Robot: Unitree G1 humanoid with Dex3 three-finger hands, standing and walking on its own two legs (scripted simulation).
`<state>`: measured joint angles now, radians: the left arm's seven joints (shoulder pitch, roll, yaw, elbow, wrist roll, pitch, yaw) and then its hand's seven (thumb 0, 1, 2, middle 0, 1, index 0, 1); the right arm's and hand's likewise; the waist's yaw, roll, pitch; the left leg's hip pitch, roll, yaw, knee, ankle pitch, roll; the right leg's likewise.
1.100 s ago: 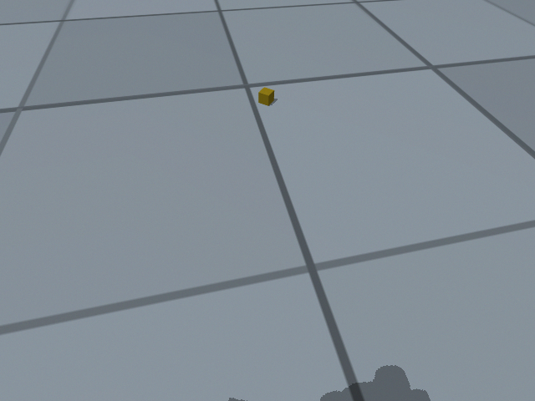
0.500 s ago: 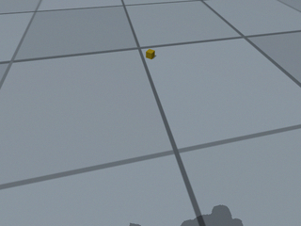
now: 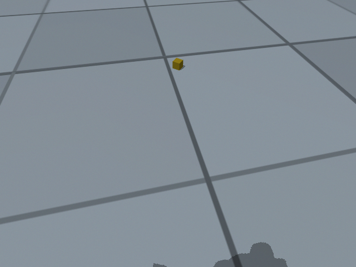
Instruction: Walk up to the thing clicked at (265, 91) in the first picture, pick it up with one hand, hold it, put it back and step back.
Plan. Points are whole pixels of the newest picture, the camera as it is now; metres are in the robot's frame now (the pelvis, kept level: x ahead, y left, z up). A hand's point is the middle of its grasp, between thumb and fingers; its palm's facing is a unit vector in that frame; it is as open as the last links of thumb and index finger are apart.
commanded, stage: stand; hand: left
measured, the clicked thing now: (177, 64) +2.04 -0.06 -0.74
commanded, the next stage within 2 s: walk up in 0.02 s
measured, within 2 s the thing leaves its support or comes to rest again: neither
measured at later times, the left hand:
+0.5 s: hand (105, 244) +0.20 +0.19 -0.13, palm faces -0.05 -0.91 -0.42, open 7.4 cm
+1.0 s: hand (126, 154) +0.50 +0.17 -0.16, palm faces -0.18 -0.92 -0.35, open 7.4 cm
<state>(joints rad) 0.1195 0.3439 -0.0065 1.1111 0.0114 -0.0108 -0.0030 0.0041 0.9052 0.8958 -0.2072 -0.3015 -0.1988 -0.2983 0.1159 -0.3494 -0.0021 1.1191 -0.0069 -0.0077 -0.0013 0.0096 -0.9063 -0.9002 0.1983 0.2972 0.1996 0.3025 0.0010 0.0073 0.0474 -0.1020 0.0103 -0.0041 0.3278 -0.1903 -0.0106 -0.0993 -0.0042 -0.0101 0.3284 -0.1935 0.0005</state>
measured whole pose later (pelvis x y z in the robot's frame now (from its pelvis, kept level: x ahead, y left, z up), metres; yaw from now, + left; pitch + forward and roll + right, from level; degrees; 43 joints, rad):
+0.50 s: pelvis +0.13 -0.10 -0.01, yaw -5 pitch -3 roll -1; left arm 0.27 0.41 0.07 0.96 0.02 -0.08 -0.07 0.00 0.91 0.90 -0.21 -0.30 -0.20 -0.30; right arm 0.21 -0.47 -0.09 1.01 -0.02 -0.03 0.08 0.02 -0.91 -0.90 0.19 0.30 0.20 0.30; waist 0.03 0.09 0.01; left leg -0.43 0.08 0.00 1.07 -0.33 0.02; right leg -0.20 -0.01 -0.10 0.51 -0.26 -0.03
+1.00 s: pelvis +0.40 -0.10 -0.01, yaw -9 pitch -2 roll +2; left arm 0.28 0.45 0.04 0.92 0.00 -0.07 -0.07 0.01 0.91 0.90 -0.21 -0.30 -0.20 -0.30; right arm 0.23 -0.38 -0.06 0.87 0.00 -0.09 0.07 0.01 -0.90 -0.90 0.20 0.30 0.20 0.30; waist 0.00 -0.06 0.05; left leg -0.21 0.05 0.15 0.49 -0.24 0.02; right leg -0.48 -0.09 0.01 0.99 -0.34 -0.02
